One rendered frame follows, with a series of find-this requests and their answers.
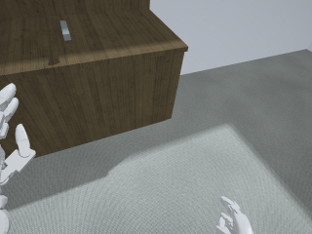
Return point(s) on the robot right hand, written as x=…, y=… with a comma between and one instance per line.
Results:
x=238, y=225

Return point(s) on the tap lever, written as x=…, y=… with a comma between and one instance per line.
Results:
x=65, y=31

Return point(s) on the robot left forearm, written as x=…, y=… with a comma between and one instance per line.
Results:
x=5, y=218

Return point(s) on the robot left hand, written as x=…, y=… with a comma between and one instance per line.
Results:
x=19, y=159

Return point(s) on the counter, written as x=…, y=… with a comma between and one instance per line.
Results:
x=119, y=72

